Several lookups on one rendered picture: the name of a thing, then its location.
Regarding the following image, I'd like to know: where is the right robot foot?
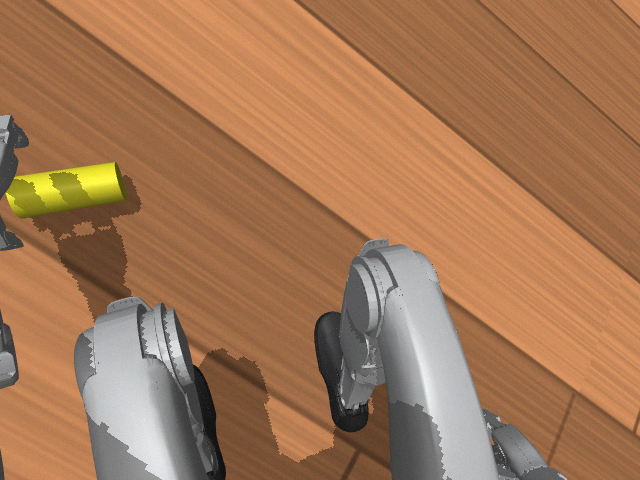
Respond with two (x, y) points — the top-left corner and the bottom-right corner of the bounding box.
(314, 312), (369, 432)

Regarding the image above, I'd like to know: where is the left robot arm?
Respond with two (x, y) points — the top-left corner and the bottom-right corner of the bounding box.
(0, 310), (19, 480)

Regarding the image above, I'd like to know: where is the right robot hand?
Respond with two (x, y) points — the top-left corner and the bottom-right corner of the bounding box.
(482, 409), (549, 480)

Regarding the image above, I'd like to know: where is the left robot foot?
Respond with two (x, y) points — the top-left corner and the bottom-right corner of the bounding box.
(193, 365), (226, 480)

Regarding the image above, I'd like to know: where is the can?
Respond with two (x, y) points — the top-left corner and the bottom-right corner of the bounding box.
(6, 162), (127, 219)

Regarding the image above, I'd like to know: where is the left robot hand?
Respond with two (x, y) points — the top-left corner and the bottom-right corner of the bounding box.
(0, 115), (29, 251)

